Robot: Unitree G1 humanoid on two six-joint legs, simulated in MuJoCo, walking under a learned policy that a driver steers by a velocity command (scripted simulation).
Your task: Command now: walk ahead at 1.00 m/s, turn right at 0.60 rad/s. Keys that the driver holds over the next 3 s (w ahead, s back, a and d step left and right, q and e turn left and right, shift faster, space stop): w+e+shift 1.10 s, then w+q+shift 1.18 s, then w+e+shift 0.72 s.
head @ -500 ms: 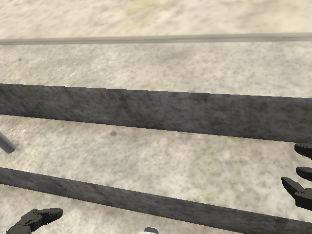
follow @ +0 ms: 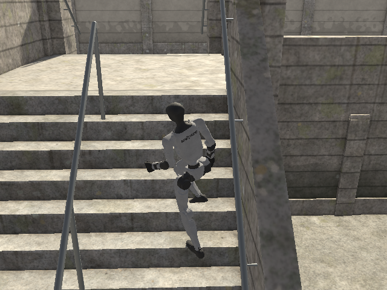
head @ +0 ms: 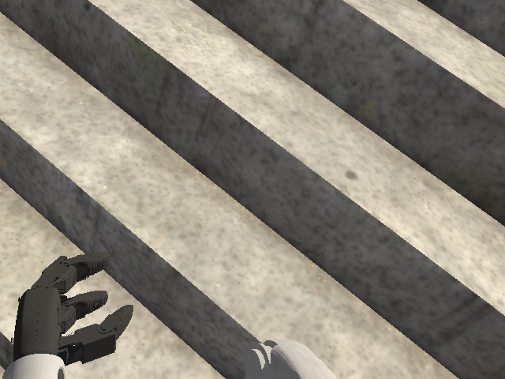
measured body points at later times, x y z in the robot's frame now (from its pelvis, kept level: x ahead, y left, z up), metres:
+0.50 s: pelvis -0.40 +0.38 -0.38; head -0.38 +0.44 +0.06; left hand -0.47 +0.68 -0.53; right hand -0.01 +0.33 -0.29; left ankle -0.25 +0.46 -1.10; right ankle -0.47 +0.39 -1.00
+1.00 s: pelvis -1.02 +0.71 -1.02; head -0.95 +0.73 -0.58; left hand -0.58 +0.87 -0.99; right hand -1.08 +0.35 -1.07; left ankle -1.11 +0.80 -1.79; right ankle -1.03 +0.49 -1.47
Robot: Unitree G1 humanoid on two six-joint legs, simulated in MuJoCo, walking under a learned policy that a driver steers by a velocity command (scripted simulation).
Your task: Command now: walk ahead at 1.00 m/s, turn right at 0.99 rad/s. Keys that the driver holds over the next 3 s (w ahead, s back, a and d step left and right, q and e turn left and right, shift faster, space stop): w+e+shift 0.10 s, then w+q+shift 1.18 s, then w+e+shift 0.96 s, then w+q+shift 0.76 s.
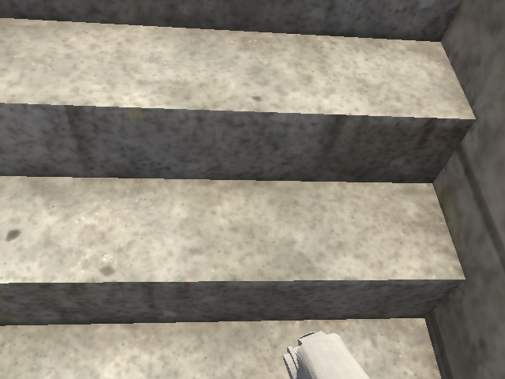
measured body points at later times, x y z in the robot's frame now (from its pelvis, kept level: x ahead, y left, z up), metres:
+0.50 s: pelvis -0.52 +0.00 -0.45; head -0.55 -0.05 -0.01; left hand -0.10 -0.08 -0.31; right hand -0.75 -0.15 -0.60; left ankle -0.45 +0.08 -1.16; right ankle -0.56 -0.07 -0.94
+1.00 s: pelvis -0.96 +0.06 -0.62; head -0.96 +0.06 -0.17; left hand -0.76 +0.33 -0.68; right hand -0.95 -0.24 -0.74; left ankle -1.03 +0.14 -1.35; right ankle -0.87 -0.06 -1.34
